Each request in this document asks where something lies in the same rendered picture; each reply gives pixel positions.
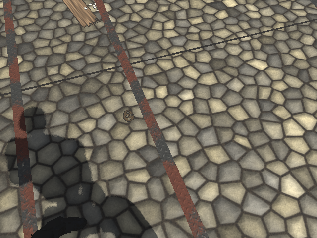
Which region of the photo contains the robot left hand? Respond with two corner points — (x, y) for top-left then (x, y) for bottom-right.
(31, 216), (87, 238)

